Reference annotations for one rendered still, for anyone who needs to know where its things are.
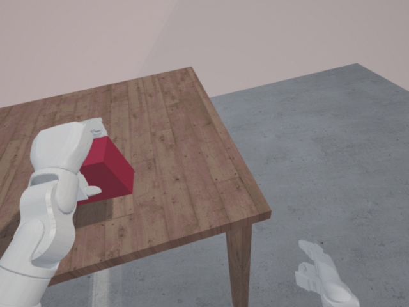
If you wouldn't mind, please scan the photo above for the sponge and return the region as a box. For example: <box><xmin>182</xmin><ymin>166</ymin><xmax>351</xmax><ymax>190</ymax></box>
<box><xmin>77</xmin><ymin>136</ymin><xmax>134</xmax><ymax>205</ymax></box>

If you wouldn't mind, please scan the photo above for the right robot forearm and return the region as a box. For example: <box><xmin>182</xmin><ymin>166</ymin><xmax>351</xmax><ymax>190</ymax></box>
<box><xmin>320</xmin><ymin>279</ymin><xmax>360</xmax><ymax>307</ymax></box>

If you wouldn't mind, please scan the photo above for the left robot hand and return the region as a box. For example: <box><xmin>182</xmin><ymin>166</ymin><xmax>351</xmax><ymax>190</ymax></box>
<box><xmin>30</xmin><ymin>117</ymin><xmax>108</xmax><ymax>201</ymax></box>

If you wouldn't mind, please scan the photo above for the left robot forearm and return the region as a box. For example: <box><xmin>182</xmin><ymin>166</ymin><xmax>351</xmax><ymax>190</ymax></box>
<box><xmin>0</xmin><ymin>168</ymin><xmax>79</xmax><ymax>307</ymax></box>

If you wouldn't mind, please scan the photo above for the right robot hand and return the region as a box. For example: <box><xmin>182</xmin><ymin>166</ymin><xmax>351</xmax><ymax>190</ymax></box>
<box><xmin>295</xmin><ymin>240</ymin><xmax>343</xmax><ymax>296</ymax></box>

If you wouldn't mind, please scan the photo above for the table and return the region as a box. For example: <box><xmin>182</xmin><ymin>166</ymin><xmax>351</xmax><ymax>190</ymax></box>
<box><xmin>0</xmin><ymin>67</ymin><xmax>272</xmax><ymax>307</ymax></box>

